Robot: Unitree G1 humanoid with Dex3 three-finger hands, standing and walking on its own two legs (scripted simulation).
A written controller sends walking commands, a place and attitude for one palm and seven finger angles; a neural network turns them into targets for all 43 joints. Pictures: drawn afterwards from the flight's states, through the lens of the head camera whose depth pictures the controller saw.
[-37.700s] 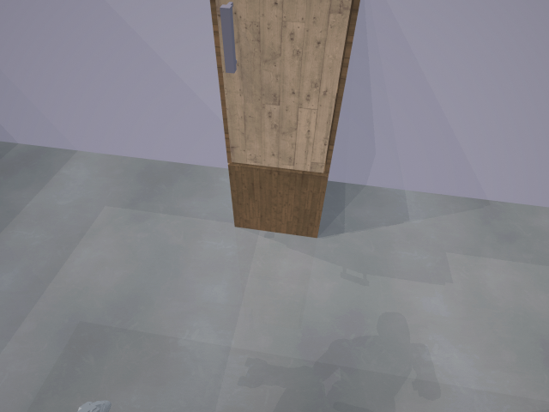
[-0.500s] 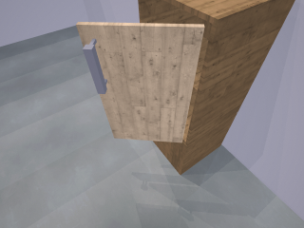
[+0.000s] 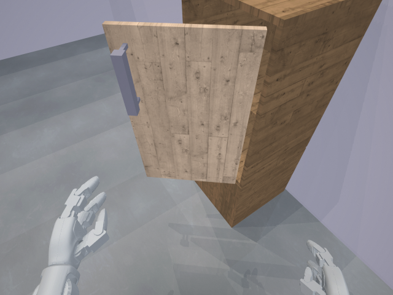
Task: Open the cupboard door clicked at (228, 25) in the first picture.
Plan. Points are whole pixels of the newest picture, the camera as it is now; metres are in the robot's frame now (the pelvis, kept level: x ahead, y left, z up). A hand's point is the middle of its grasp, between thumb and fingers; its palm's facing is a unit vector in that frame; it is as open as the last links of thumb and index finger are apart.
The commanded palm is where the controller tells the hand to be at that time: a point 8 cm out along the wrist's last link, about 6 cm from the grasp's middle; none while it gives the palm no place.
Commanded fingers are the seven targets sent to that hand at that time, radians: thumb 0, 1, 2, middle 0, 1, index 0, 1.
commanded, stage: raise the hand with hooked fingers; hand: left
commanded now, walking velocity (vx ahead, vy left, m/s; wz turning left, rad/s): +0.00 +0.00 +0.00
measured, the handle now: (129, 80) +0.57 +0.19 +0.14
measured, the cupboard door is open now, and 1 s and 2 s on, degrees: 50 50 50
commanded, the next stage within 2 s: move the hooked fingers beside the handle in 1.84 s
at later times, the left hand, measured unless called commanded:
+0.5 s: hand (80, 243) +0.21 +0.22 +0.04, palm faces -0.13 -0.99 -0.05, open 10.6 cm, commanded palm +0.17 +0.29 +0.05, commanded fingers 0.00 -0.01 0.51 -0.27 -0.88 -0.27 -0.88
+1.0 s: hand (32, 198) +0.25 +0.29 +0.13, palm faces +0.04 -1.00 -0.07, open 13.4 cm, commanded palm +0.22 +0.33 +0.12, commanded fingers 0.00 -0.50 0.30 -0.30 -1.20 -0.30 -1.20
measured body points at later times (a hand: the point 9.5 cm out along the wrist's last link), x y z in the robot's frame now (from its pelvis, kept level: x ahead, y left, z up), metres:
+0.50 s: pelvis -0.04 +0.04 -0.02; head -0.01 +0.04 +0.43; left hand +0.21 +0.28 +0.05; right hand +0.11 -0.16 -0.11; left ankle -0.04 +0.13 -0.72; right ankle +0.02 -0.09 -0.72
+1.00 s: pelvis -0.01 +0.03 +0.00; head -0.02 +0.03 +0.45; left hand +0.24 +0.34 +0.13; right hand +0.18 -0.20 -0.05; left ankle -0.04 +0.13 -0.72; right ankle +0.02 -0.09 -0.72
